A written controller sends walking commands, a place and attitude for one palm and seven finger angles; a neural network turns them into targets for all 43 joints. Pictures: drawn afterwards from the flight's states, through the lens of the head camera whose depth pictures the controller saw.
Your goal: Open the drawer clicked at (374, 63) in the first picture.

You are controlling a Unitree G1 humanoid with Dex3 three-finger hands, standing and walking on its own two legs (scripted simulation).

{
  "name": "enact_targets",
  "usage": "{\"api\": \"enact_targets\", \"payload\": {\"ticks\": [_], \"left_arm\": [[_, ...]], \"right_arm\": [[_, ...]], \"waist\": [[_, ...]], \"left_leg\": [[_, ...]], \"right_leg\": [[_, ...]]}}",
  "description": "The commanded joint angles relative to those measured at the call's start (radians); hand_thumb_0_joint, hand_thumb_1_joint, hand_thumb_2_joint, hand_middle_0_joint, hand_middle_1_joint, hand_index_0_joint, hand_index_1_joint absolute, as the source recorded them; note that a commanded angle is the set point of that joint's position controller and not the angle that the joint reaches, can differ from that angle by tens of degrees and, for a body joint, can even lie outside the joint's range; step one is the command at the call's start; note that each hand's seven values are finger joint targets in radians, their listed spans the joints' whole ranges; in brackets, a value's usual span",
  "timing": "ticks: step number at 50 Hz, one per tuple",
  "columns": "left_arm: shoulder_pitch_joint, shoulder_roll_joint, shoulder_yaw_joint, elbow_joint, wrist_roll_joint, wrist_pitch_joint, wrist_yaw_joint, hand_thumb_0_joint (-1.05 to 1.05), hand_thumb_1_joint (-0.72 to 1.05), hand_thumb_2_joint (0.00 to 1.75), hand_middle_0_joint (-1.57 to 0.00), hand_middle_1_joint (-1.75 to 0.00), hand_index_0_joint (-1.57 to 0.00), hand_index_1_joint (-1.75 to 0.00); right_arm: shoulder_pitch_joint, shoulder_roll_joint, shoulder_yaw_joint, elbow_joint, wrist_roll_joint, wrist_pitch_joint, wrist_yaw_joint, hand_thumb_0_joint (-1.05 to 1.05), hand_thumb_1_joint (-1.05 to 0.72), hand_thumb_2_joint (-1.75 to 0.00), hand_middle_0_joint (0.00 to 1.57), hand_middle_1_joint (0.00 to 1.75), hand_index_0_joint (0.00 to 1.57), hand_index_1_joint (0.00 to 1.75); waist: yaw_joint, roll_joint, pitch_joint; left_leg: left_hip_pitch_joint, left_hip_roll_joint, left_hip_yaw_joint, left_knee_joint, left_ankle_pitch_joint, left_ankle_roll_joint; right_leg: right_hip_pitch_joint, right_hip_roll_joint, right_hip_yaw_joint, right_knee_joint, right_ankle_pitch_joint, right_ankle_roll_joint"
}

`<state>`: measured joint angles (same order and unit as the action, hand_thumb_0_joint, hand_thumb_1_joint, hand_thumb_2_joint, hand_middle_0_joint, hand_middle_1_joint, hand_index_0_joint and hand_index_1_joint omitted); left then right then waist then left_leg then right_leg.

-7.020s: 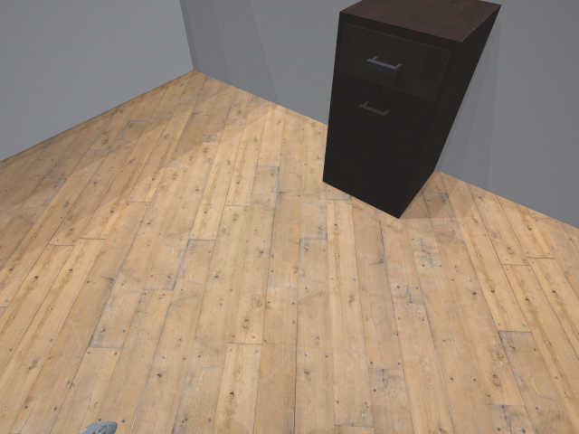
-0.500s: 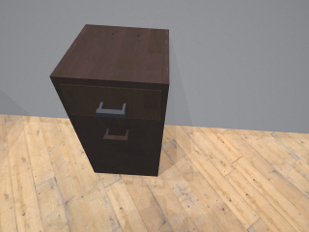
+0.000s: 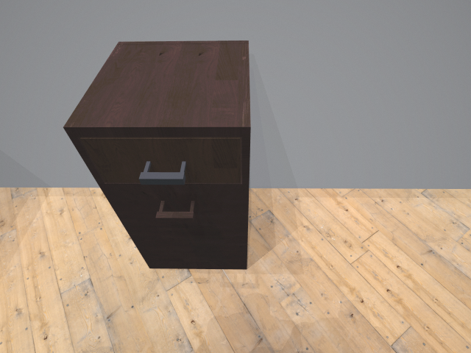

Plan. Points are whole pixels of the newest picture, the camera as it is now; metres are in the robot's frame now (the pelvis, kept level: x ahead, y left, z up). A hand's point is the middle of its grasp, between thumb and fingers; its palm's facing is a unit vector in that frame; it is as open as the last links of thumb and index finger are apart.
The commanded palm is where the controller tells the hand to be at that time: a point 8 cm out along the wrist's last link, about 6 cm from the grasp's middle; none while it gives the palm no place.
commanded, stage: look again from close up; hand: left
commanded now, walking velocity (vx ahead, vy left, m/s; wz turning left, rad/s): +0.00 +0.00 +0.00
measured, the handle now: (164, 171) +0.54 +0.22 -0.07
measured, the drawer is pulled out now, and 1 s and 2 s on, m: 0.00 0.00 0.00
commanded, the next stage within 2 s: raise the hand with hooked fingers in 0.32 s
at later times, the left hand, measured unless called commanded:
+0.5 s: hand out of the picture +0.05 +0.17 -0.14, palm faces -0.08 -0.94 -0.34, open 7.3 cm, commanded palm +0.11 +0.21 -0.05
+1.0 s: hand (120, 342) +0.15 +0.20 -0.05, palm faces +0.07 -0.07 -0.99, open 9.5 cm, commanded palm +0.15 +0.21 +0.01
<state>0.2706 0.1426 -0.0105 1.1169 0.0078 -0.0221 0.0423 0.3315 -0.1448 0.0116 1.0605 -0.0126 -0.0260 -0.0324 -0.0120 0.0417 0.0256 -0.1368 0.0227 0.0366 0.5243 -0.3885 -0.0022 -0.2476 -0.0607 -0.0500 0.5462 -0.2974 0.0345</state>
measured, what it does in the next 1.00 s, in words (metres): shifts its weight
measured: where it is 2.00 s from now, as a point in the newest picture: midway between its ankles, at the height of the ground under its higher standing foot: outside the picture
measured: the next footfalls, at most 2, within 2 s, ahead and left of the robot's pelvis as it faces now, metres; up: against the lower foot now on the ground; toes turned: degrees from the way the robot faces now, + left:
none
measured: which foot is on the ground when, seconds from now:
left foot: down 0.00-1.00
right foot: down 0.00-1.00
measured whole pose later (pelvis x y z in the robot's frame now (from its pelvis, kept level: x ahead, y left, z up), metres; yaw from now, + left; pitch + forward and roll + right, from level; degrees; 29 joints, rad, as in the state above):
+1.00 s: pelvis -0.06 -0.03 -0.05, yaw +0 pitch +10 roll +2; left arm 0.32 0.33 -0.07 0.07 1.12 -0.04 0.52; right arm 0.04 -0.22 -0.04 0.52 -0.08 0.02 0.01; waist 0.10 0.00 -0.10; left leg -0.63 0.04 0.02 0.93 -0.48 -0.04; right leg -0.74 -0.06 -0.04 0.95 -0.39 -0.01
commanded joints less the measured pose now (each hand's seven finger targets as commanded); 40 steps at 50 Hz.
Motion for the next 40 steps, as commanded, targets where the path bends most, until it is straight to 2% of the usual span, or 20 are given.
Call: {"api": "enact_targets", "payload": {"ticks": [1,6,9,13,17,20,21,22,23,24,25,26,27,28,30,31,34,36,38,40], "left_arm": [[0.053,0.097,0.020,-0.033,0.000,-0.003,0.000,0.00,0.90,0.90,-0.20,-0.30,-0.20,-0.30],[0.048,0.108,0.022,-0.037,0.000,0.003,-0.004,0.00,0.90,0.90,-0.20,-0.30,-0.20,-0.30],[0.045,0.114,0.023,-0.038,0.000,0.004,-0.007,0.00,0.90,0.90,-0.20,-0.30,-0.20,-0.30],[0.045,0.123,0.027,-0.039,0.000,-0.001,-0.009,0.00,0.90,0.90,-0.20,-0.30,-0.20,-0.30],[0.051,0.121,0.028,-0.032,-0.001,-0.004,-0.010,0.00,0.90,0.90,-0.20,-0.30,-0.20,-0.30],[0.049,0.114,0.027,-0.026,-0.001,-0.002,-0.010,0.00,0.90,0.90,-0.20,-0.30,-0.20,-0.30],[0.143,0.166,0.040,0.014,0.005,-0.018,0.035,0.00,0.90,0.90,-0.20,-0.30,-0.20,-0.30],[-0.672,0.442,-0.002,-1.465,0.179,-0.202,0.031,0.00,0.88,0.89,-0.20,-0.32,-0.20,-0.32],[-0.181,0.375,0.046,-1.182,0.196,-0.102,0.113,0.00,0.85,0.88,-0.20,-0.33,-0.20,-0.33],[0.036,0.173,-0.048,-1.089,0.196,0.052,0.167,0.00,0.83,0.87,-0.21,-0.34,-0.21,-0.34],[0.029,0.104,-0.100,-1.099,0.266,0.058,0.171,0.00,0.81,0.86,-0.21,-0.36,-0.21,-0.36],[-0.025,0.200,-0.058,-1.156,0.363,0.044,0.195,0.00,0.78,0.85,-0.21,-0.37,-0.21,-0.37],[0.022,0.248,-0.020,-1.129,0.479,0.034,0.224,0.00,0.76,0.84,-0.21,-0.39,-0.21,-0.39],[0.087,0.224,-0.030,-1.087,0.584,0.033,0.249,0.00,0.74,0.83,-0.21,-0.40,-0.21,-0.40],[0.290,0.205,-0.022,-1.002,0.777,0.028,0.294,0.00,0.69,0.81,-0.22,-0.43,-0.22,-0.43],[0.340,0.181,-0.040,-0.969,0.856,0.016,0.315,0.00,0.67,0.80,-0.22,-0.45,-0.22,-0.45],[0.383,0.219,0.000,-1.031,1.015,-0.044,0.364,0.00,0.60,0.77,-0.22,-0.50,-0.22,-0.50],[0.330,0.255,0.023,-1.123,1.086,-0.074,0.402,0.00,0.55,0.75,-0.22,-0.53,-0.22,-0.53],[0.228,0.301,0.059,-1.190,1.145,-0.086,0.448,0.00,0.50,0.73,-0.23,-0.55,-0.23,-0.55],[0.075,0.310,0.074,-1.282,1.151,-0.075,0.501,0.00,0.46,0.71,-0.23,-0.58,-0.23,-0.58]], "right_arm": [[0.079,-0.101,-0.015,-0.025,0.000,-0.006,-0.004,0.00,-0.90,-0.90,0.20,0.30,0.20,0.30],[0.058,-0.103,-0.011,-0.013,0.001,0.002,-0.001,0.00,-0.90,-0.90,0.20,0.30,0.20,0.30],[0.052,-0.101,-0.009,-0.004,0.000,0.004,0.001,0.00,-0.90,-0.90,0.20,0.30,0.20,0.30],[0.052,-0.105,-0.009,0.005,-0.001,0.003,0.001,0.00,-0.90,-0.90,0.20,0.30,0.20,0.30],[0.053,-0.104,-0.009,0.019,-0.001,0.000,-0.001,0.00,-0.90,-0.90,0.20,0.30,0.20,0.30],[0.055,-0.101,-0.008,0.032,-0.001,0.004,-0.002,0.00,-0.90,-0.90,0.20,0.30,0.20,0.30],[-0.067,-0.146,-0.034,-0.038,0.007,-0.001,0.007,0.00,-0.90,-0.90,0.20,0.30,0.20,0.30],[-0.087,-0.280,-0.031,-0.361,0.059,-0.159,-0.044,0.00,-0.90,-0.90,0.20,0.30,0.20,0.30],[-0.130,-0.204,-0.055,-0.311,0.036,-0.250,-0.077,0.00,-0.90,-0.90,0.20,0.30,0.20,0.30],[-0.144,-0.159,-0.063,-0.315,0.074,-0.282,-0.074,0.00,-0.90,-0.90,0.20,0.30,0.20,0.30],[-0.151,-0.174,-0.055,-0.315,0.062,-0.298,-0.069,0.00,-0.90,-0.90,0.20,0.30,0.20,0.30],[-0.200,-0.208,-0.060,-0.365,0.038,-0.297,-0.063,0.00,-0.90,-0.90,0.20,0.30,0.20,0.30],[-0.172,-0.225,-0.065,-0.379,0.004,-0.274,-0.056,0.00,-0.90,-0.90,0.20,0.30,0.20,0.30],[-0.178,-0.213,-0.072,-0.422,-0.017,-0.249,-0.047,0.00,-0.90,-0.90,0.20,0.30,0.20,0.30],[-0.204,-0.203,-0.090,-0.501,-0.034,-0.190,-0.013,0.00,-0.90,-0.90,0.20,0.30,0.20,0.30],[-0.230,-0.205,-0.095,-0.530,-0.044,-0.153,0.006,0.00,-0.90,-0.90,0.20,0.30,0.20,0.30],[-0.297,-0.200,-0.094,-0.610,-0.039,-0.056,0.061,0.00,-0.90,-0.90,0.20,0.30,0.20,0.30],[-0.327,-0.193,-0.089,-0.654,-0.039,-0.024,0.080,0.00,-0.90,-0.90,0.20,0.30,0.20,0.30],[-0.334,-0.185,-0.089,-0.676,-0.048,0.000,0.086,0.00,-0.90,-0.90,0.20,0.30,0.20,0.30],[-0.319,-0.181,-0.104,-0.690,-0.058,0.016,0.075,0.00,-0.90,-0.90,0.20,0.30,0.20,0.30]], "waist": [[0.004,-0.024,0.035],[0.006,-0.059,0.071],[0.008,-0.036,0.079],[0.007,-0.061,0.039],[0.011,-0.038,0.013],[0.011,-0.035,0.036],[0.061,-0.274,0.092],[-0.022,0.109,-0.415],[0.059,0.327,-0.385],[0.030,0.272,-0.223],[0.014,0.118,-0.144],[0.009,0.043,-0.086],[0.004,-0.067,-0.153],[0.017,-0.184,-0.148],[0.085,-0.216,-0.169],[0.100,-0.256,-0.120],[0.152,-0.252,-0.156],[0.157,-0.163,-0.223],[0.140,-0.123,-0.267],[0.104,-0.084,-0.313]], "left_leg": [[-0.072,0.092,-0.044,-0.094,0.463,0.032],[-0.084,0.078,-0.038,-0.129,0.299,0.029],[-0.083,0.072,-0.035,-0.144,0.251,0.027],[-0.061,0.072,-0.031,-0.140,0.262,0.024],[-0.038,0.073,-0.026,-0.136,0.314,0.020],[-0.042,0.077,-0.023,-0.142,0.304,0.017],[-0.191,0.085,0.015,0.095,0.309,-0.014],[0.086,-0.021,0.015,-0.075,0.515,0.048],[0.130,0.002,0.009,-0.103,0.713,0.044],[0.035,0.018,-0.023,-0.119,0.684,0.000],[-0.028,0.018,-0.011,-0.074,0.629,0.006],[-0.102,-0.009,-0.036,-0.033,0.508,0.011],[-0.149,-0.025,-0.027,0.006,0.439,0.021],[-0.218,-0.039,-0.022,0.034,0.371,0.022],[-0.313,-0.060,-0.003,0.061,0.279,0.005],[-0.380,-0.059,-0.003,0.068,0.226,0.001],[-0.459,-0.067,0.016,0.107,0.184,0.001],[-0.463,-0.075,0.027,0.140,0.174,0.006],[-0.458,-0.083,0.025,0.189,0.157,0.011],[-0.427,-0.085,0.012,0.236,0.118,0.019]], "right_leg": [[0.073,-0.038,0.025,-0.025,0.310,-0.070],[0.063,-0.044,0.042,-0.064,0.273,-0.067],[0.059,-0.042,0.053,-0.083,0.244,-0.068],[0.081,-0.048,0.057,-0.088,0.282,-0.070],[0.103,-0.052,0.052,-0.085,0.347,-0.071],[0.092,-0.047,0.052,-0.094,0.336,-0.072],[0.107,-0.109,0.109,-0.087,0.829,-0.042],[0.181,-0.014,0.180,0.009,0.712,-0.086],[0.109,0.026,0.081,0.055,0.399,-0.100],[-0.012,0.053,0.016,0.062,0.159,-0.085],[-0.056,0.054,-0.009,0.029,0.202,-0.070],[-0.101,0.058,0.034,0.010,0.230,-0.079],[-0.124,0.060,0.025,0.026,0.212,-0.076],[-0.157,0.064,0.034,0.030,0.156,-0.072],[-0.154,0.068,0.069,0.043,0.035,-0.084],[-0.175,0.069,0.096,0.045,0.012,-0.091],[-0.151,0.062,0.147,0.081,0.066,-0.109],[-0.151,0.056,0.149,0.127,0.083,-0.109],[-0.214,0.056,0.165,0.152,0.072,-0.108],[-0.293,0.058,0.170,0.170,0.011,-0.102]]}}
